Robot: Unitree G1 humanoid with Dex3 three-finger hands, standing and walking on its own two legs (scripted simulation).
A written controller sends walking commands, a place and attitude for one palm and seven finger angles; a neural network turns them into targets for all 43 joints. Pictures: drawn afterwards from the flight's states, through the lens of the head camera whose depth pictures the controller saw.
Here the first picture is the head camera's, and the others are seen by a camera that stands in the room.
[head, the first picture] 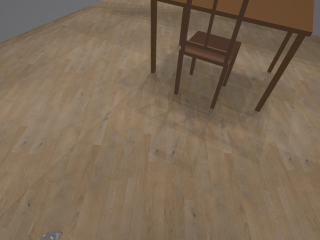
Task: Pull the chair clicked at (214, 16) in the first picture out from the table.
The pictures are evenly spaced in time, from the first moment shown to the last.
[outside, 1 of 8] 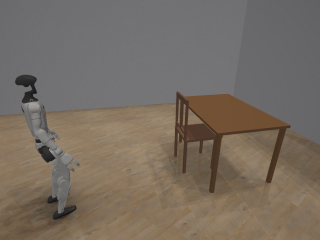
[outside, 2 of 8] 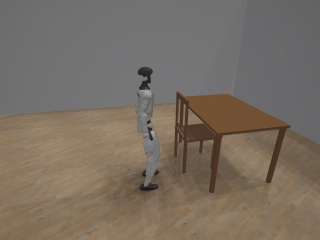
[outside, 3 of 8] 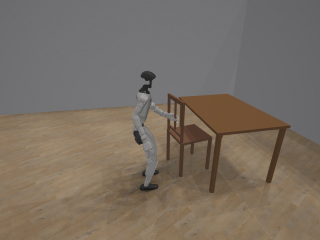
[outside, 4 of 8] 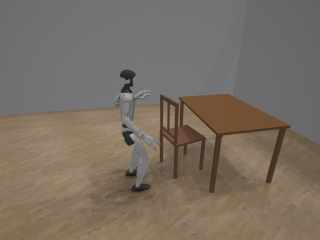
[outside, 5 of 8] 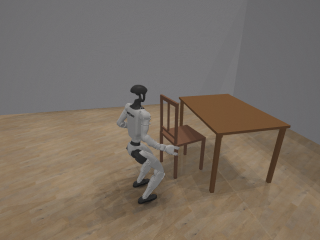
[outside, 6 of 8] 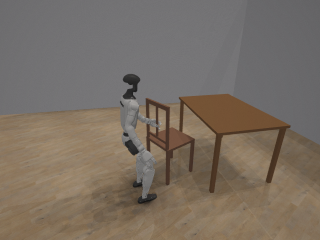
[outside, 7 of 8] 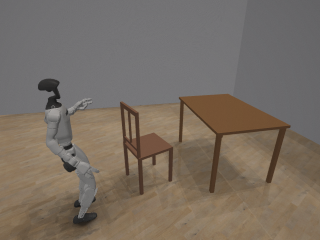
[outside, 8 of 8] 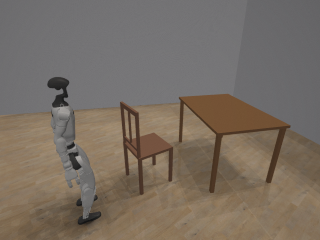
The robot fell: no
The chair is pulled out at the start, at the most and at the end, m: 0.00 0.64 0.64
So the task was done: yes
